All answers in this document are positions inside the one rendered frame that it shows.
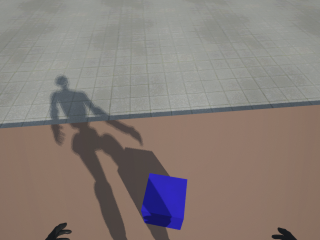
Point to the carton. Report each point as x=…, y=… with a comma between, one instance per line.
x=164, y=201

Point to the robot left hand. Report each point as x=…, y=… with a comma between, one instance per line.
x=57, y=231

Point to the robot right hand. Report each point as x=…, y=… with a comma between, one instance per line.
x=286, y=235

